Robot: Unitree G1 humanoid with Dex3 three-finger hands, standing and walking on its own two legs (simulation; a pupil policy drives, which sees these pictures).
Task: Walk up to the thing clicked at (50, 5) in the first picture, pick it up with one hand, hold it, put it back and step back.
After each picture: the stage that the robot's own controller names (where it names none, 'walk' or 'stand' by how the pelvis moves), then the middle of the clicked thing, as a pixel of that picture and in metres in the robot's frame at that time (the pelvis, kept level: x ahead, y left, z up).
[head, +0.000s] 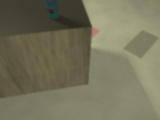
stand; out of the picture +0.93 +0.25 +0.03
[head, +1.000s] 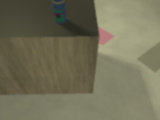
walk; (58, 1) +0.85 +0.22 +0.04
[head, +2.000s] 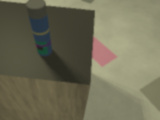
stand; (41, 30) +0.55 +0.23 +0.05
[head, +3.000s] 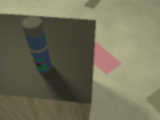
stand; (38, 47) +0.48 +0.22 +0.04
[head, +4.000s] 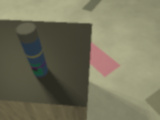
stand; (34, 52) +0.48 +0.24 +0.03
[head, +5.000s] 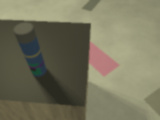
stand; (32, 52) +0.48 +0.25 +0.03
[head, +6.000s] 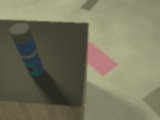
stand; (29, 52) +0.47 +0.26 +0.03
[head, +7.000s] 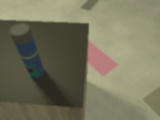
stand; (29, 53) +0.47 +0.26 +0.03
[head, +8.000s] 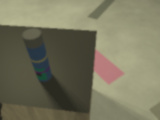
rise first; (39, 57) +0.47 +0.23 +0.03
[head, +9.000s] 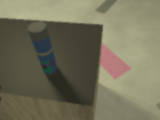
go down; (44, 50) +0.49 +0.23 +0.03
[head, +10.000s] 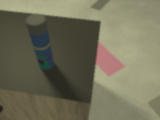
go down; (41, 45) +0.50 +0.21 +0.04
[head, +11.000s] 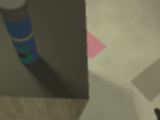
go down; (21, 34) +0.47 +0.20 +0.08
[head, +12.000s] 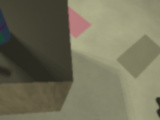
close in; out of the picture +0.50 +0.23 +0.12
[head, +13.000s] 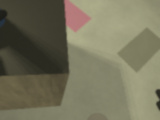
close; out of the picture +0.55 +0.23 +0.14
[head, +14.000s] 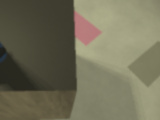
lift; out of the picture +0.45 +0.27 +0.12
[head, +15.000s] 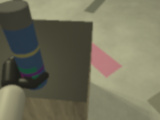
lift; (26, 51) +0.33 +0.18 +0.20
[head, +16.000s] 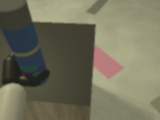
hold; (26, 49) +0.33 +0.18 +0.21
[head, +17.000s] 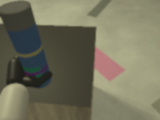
hold; (30, 50) +0.34 +0.17 +0.20
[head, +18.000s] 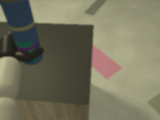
crouch; (22, 26) +0.40 +0.19 +0.23
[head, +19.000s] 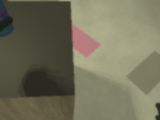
lower; out of the picture +0.52 +0.23 +0.21
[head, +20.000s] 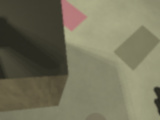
lower; out of the picture +0.56 +0.23 +0.14
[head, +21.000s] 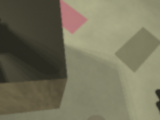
lower; out of the picture +0.54 +0.23 +0.13
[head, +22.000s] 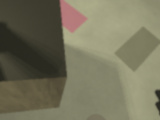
lower; out of the picture +0.55 +0.23 +0.13
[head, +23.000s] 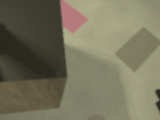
lower; out of the picture +0.54 +0.24 +0.13
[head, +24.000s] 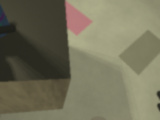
open; out of the picture +0.53 +0.22 +0.13
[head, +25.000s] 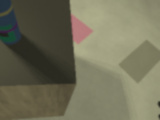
sink last; out of the picture +0.52 +0.21 +0.11
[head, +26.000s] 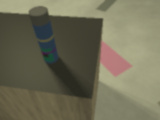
stand; (45, 37) +0.53 +0.22 +0.08
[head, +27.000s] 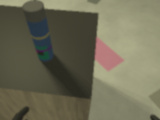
stand; (40, 34) +0.51 +0.21 +0.08
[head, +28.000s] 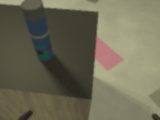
stand; (39, 33) +0.51 +0.21 +0.09
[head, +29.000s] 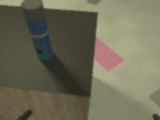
stand; (39, 33) +0.52 +0.21 +0.09
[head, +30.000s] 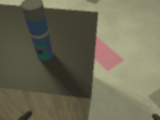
stand; (39, 33) +0.51 +0.21 +0.09
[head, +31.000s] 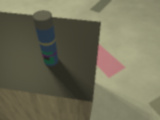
stand; (47, 41) +0.52 +0.20 +0.05
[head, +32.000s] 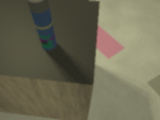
walk; (44, 24) +0.56 +0.19 +0.05
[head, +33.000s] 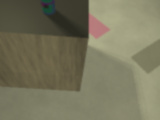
walk; out of the picture +0.79 +0.23 +0.04
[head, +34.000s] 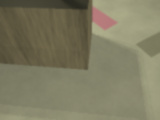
stand; out of the picture +1.12 +0.27 +0.05
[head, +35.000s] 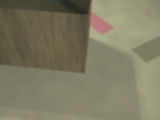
stand; out of the picture +1.13 +0.24 +0.03
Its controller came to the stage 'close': yes
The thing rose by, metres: 0.21
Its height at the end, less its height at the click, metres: +0.00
